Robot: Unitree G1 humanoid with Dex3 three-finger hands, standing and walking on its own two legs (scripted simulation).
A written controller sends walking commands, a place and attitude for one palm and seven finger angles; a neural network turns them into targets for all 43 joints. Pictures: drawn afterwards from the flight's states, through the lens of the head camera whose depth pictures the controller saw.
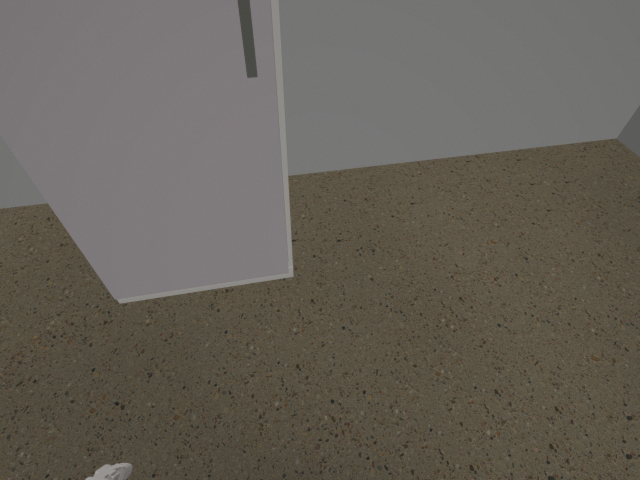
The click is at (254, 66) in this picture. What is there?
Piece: fridge door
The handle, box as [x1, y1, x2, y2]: [238, 0, 257, 77]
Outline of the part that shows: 238,0 247,77 257,76 249,0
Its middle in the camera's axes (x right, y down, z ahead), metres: -0.15 -0.47 +0.69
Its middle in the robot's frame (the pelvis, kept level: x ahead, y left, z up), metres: +0.86 +0.21 +0.27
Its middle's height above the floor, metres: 1.04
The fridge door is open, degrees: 0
